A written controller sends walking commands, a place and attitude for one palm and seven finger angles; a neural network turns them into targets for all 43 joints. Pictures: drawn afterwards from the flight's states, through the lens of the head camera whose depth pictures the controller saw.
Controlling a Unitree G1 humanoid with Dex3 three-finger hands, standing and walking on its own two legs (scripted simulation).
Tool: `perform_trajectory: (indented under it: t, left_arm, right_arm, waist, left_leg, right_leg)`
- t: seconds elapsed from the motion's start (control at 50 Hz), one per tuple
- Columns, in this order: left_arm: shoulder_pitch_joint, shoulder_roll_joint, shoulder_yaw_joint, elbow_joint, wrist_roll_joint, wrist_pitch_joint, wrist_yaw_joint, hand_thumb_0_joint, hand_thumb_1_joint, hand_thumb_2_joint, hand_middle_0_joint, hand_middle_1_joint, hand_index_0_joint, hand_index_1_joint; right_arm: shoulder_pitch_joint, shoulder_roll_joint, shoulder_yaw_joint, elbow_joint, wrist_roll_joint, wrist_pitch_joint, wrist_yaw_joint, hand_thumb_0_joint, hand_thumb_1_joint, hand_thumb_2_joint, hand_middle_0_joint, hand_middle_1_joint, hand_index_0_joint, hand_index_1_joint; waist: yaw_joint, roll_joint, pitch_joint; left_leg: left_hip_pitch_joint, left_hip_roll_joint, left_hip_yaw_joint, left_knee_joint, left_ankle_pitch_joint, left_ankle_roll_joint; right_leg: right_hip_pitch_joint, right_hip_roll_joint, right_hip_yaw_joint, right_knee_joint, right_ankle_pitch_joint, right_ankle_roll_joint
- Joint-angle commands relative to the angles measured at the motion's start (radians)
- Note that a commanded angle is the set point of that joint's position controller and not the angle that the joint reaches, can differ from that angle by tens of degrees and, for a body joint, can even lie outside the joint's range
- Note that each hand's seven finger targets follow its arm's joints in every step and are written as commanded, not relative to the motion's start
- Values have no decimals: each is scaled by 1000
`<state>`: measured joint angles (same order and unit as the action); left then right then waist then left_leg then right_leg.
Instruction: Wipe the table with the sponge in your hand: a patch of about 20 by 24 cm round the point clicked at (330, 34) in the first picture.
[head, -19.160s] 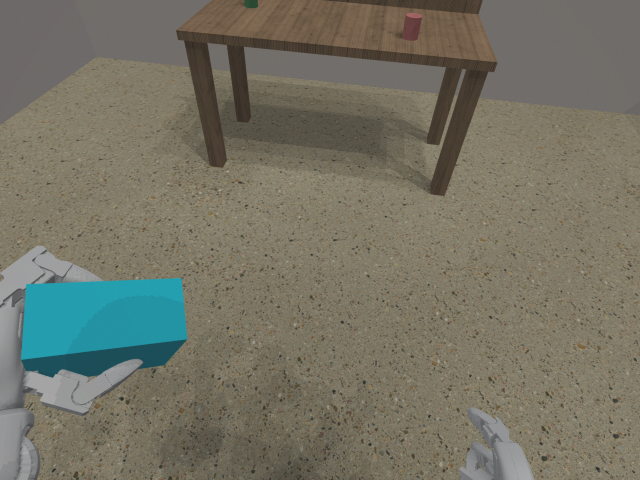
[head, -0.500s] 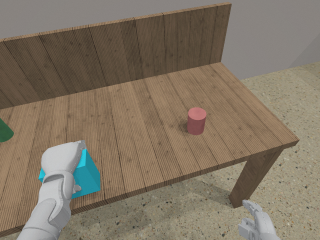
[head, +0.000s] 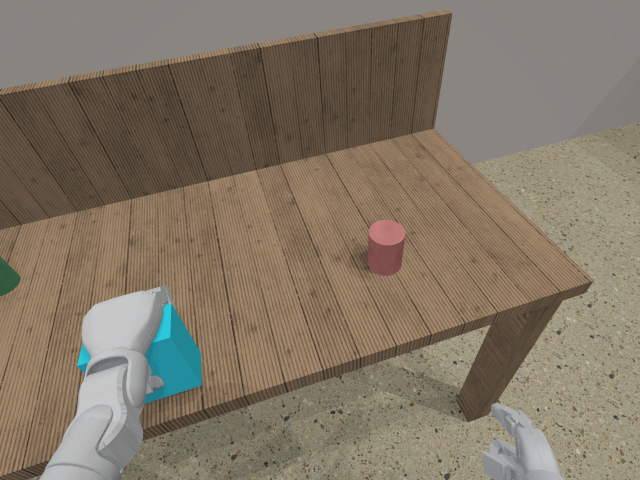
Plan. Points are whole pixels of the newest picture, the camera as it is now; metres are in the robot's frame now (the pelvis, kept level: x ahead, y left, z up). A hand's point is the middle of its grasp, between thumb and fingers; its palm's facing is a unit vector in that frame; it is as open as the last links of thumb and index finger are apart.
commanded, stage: move the sponge above the wiping area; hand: left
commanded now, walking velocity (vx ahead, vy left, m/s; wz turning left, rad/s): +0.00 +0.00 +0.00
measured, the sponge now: (152, 365) +0.25 +0.28 -0.01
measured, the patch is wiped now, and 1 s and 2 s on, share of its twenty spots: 0.00 0.00 0.15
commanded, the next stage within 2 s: lower the sponge onto the table in 0.26 s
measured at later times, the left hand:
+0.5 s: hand (146, 340) +0.27 +0.27 +0.03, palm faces -0.06 -0.08 -1.00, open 10.0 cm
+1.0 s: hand (146, 357) +0.25 +0.28 +0.01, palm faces -0.10 -0.10 -0.99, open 10.0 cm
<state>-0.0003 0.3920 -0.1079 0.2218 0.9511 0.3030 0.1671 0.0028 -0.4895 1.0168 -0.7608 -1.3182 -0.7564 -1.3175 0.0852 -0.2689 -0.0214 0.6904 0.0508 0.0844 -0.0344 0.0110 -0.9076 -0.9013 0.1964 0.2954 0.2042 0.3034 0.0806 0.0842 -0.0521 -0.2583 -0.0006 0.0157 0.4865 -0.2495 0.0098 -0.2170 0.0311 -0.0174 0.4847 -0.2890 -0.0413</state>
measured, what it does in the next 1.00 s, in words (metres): stands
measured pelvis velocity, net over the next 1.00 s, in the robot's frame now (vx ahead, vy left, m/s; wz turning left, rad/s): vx -0.01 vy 0.00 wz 0.00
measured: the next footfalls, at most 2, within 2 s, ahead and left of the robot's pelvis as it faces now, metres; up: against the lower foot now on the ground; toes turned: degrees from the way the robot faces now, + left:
none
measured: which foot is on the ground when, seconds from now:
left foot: down 0.00-1.00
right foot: down 0.00-1.00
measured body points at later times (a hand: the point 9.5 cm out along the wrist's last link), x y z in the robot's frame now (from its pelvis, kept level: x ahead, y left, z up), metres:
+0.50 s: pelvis -0.01 +0.00 +0.00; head -0.02 -0.03 +0.45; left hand +0.26 +0.27 +0.09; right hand +0.21 -0.22 -0.10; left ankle +0.00 +0.12 -0.74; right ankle -0.02 -0.09 -0.74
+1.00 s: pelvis -0.01 +0.00 +0.00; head -0.01 -0.03 +0.45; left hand +0.25 +0.28 +0.07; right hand +0.20 -0.23 -0.10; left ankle +0.00 +0.12 -0.74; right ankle -0.02 -0.09 -0.74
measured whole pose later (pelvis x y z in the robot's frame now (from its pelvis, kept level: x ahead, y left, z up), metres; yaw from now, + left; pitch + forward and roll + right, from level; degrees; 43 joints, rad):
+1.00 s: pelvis -0.01 +0.00 +0.00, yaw +0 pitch +1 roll +0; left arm -0.02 0.38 -0.12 0.29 0.97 0.27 0.16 0.00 -0.49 1.02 -0.76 -1.32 -0.76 -1.32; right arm 0.08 -0.26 -0.02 0.69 0.05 0.08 -0.04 0.01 -0.91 -0.90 0.20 0.30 0.20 0.30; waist 0.08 0.07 -0.05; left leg -0.27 0.00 0.01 0.50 -0.24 0.01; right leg -0.23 0.03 -0.02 0.49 -0.28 -0.04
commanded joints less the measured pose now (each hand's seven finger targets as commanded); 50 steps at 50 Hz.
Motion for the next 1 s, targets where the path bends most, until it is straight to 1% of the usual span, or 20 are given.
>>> perform_trajectory:
  t: [0.0,0.1,0.12,0.14,0.22,0.24,0.32,0.36,0.42,0.48,0.52,0.58,0.62,0.7,0.72,0.8,0.88,0.92,0.94,0.98]
  left_arm:
    - [-265,222,111,-167,28,22,36,0,100,1300,-1200,-1600,-1200,-1600]
    - [-348,204,77,-229,40,-5,40,0,100,1300,-1200,-1600,-1200,-1600]
    - [-369,251,115,-236,43,-9,44,0,100,1300,-1200,-1600,-1200,-1600]
    - [-379,206,78,-242,41,-17,45,0,100,1300,-1200,-1600,-1200,-1600]
    - [-395,249,117,-176,50,-4,47,0,100,1300,-1200,-1600,-1200,-1600]
    - [-411,192,64,-174,43,-2,45,0,100,1300,-1200,-1600,-1200,-1600]
    - [-358,238,117,-127,41,22,39,0,100,1300,-1200,-1600,-1200,-1600]
    - [-345,176,65,-128,35,29,28,0,100,1300,-1200,-1600,-1200,-1600]
    - [-335,222,105,-128,37,35,20,0,100,1300,-1200,-1600,-1200,-1600]
    - [-356,176,52,-153,45,26,14,0,100,1300,-1200,-1600,-1200,-1600]
    - [-361,251,123,-159,45,18,24,0,100,1300,-1200,-1600,-1200,-1600]
    - [-374,232,106,-180,52,1,36,0,100,1300,-1200,-1600,-1200,-1600]
    - [-379,292,162,-187,52,-3,51,0,100,1300,-1200,-1600,-1200,-1600]
    - [-352,187,79,-131,41,5,52,0,100,1300,-1200,-1600,-1200,-1600]
    - [-332,219,114,-117,34,10,51,0,100,1300,-1200,-1600,-1200,-1600]
    - [-310,165,62,-120,28,7,33,0,100,1300,-1200,-1600,-1200,-1600]
    - [-305,195,89,-138,39,-15,32,0,100,1300,-1200,-1600,-1200,-1600]
    - [-309,268,159,-145,47,-28,47,0,100,1300,-1200,-1600,-1200,-1600]
    - [-328,216,112,-157,53,-36,51,0,100,1300,-1200,-1600,-1200,-1600]
    - [-349,221,118,-152,63,-49,69,0,100,1300,-1200,-1600,-1200,-1600]
  right_arm:
    - [-182,-107,-25,-160,8,-44,-7,0,-900,-900,200,300,200,300]
    - [-188,-97,-26,-165,5,-57,-18,0,-900,-900,200,300,200,300]
    - [-193,-99,-23,-163,4,-59,-21,0,-900,-900,200,300,200,300]
    - [-186,-92,-24,-163,4,-64,-22,0,-900,-900,200,300,200,300]
    - [-195,-97,-19,-145,5,-58,-25,0,-900,-900,200,300,200,300]
    - [-183,-91,-18,-150,10,-58,-25,0,-900,-900,200,300,200,300]
    - [-197,-102,-19,-150,10,-48,-21,0,-900,-900,200,300,200,300]
    - [-193,-95,-19,-164,13,-46,-16,0,-900,-900,200,300,200,300]
    - [-203,-105,-17,-168,11,-38,-13,0,-900,-900,200,300,200,300]
    - [-197,-99,-15,-175,11,-39,-9,0,-900,-900,200,300,200,300]
    - [-196,-106,-18,-170,8,-41,-15,0,-900,-900,200,300,200,300]
    - [-192,-98,-17,-167,6,-45,-17,0,-900,-900,200,300,200,300]
    - [-191,-103,-20,-159,5,-46,-22,0,-900,-900,200,300,200,300]
    - [-180,-97,-26,-150,11,-54,-19,0,-900,-900,200,300,200,300]
    - [-181,-103,-25,-149,11,-54,-20,0,-900,-900,200,300,200,300]
    - [-175,-105,-31,-155,12,-54,-14,0,-900,-900,200,300,200,300]
    - [-167,-107,-30,-159,5,-53,-12,0,-900,-900,200,300,200,300]
    - [-166,-113,-32,-153,1,-50,-15,0,-900,-900,200,300,200,300]
    - [-165,-103,-30,-159,2,-53,-14,0,-900,-900,200,300,200,300]
    - [-160,-103,-34,-149,0,-58,-14,0,-900,-900,200,300,200,300]
  waist:
    - [2,-94,-161]
    - [-4,-42,-210]
    - [-2,-32,-196]
    - [-10,-15,-213]
    - [0,-37,-181]
    - [-15,-22,-184]
    - [12,-36,-206]
    - [6,-52,-204]
    - [13,-64,-191]
    - [3,-73,-201]
    - [12,-63,-184]
    - [8,-49,-205]
    - [15,-29,-204]
    - [-2,-42,-180]
    - [5,-47,-178]
    - [-3,-71,-205]
    - [-2,-78,-214]
    - [8,-56,-204]
    - [0,-53,-213]
    - [-3,-40,-212]
  left_leg:
    - [88,-37,-41,-39,243,42]
    - [137,-38,-41,-34,242,47]
    - [140,-38,-47,-38,221,45]
    - [147,-35,-37,-33,225,48]
    - [132,-39,-49,-48,192,39]
    - [127,-33,-39,-49,188,41]
    - [119,-39,-42,-55,205,36]
    - [116,-35,-38,-50,223,38]
    - [102,-36,-48,-56,205,37]
    - [107,-37,-48,-49,211,40]
    - [107,-36,-47,-53,193,42]
    - [115,-38,-43,-48,210,43]
    - [115,-38,-47,-53,202,41]
    - [112,-32,-36,-47,202,42]
    - [107,-33,-43,-54,187,40]
    - [109,-35,-33,-34,233,45]
    - [103,-36,-37,-26,246,45]
    - [99,-35,-43,-30,233,43]
    - [99,-38,-42,-25,231,45]
    - [108,-33,-41,-19,241,43]
  right_leg:
    - [39,-3,59,-71,324,-19]
    - [31,-3,55,-69,294,-21]
    - [17,6,76,-78,260,-26]
    - [23,-1,56,-71,268,-22]
    - [4,8,75,-89,217,-29]
    - [6,2,47,-80,214,-24]
    - [36,5,69,-81,238,-30]
    - [42,-1,43,-73,265,-25]
    - [40,4,68,-82,243,-29]
    - [36,0,48,-75,257,-24]
    - [31,7,75,-83,232,-30]
    - [43,0,59,-79,258,-26]
    - [42,8,84,-82,238,-32]
    - [18,1,55,-82,243,-25]
    - [19,8,69,-87,220,-29]
    - [36,-2,58,-72,306,-23]
    - [40,-2,61,-64,337,-23]
    - [32,6,82,-66,309,-30]
    - [29,2,58,-60,301,-24]
    - [11,1,62,-57,311,-27]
